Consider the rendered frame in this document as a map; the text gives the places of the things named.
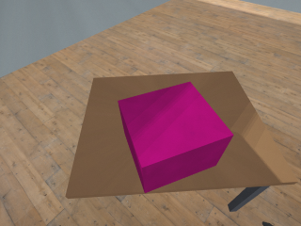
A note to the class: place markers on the carton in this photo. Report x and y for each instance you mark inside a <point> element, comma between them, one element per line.
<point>172,133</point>

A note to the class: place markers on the table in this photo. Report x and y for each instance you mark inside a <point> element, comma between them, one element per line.
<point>103,164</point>

